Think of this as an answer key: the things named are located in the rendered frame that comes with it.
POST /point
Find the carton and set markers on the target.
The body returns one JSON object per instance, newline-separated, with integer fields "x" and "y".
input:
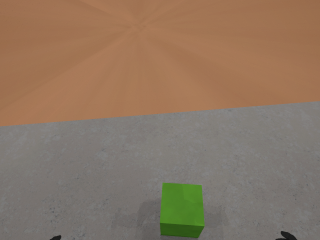
{"x": 182, "y": 210}

